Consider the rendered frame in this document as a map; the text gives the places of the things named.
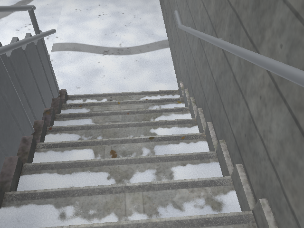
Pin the stairs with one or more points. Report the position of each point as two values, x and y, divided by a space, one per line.
124 160

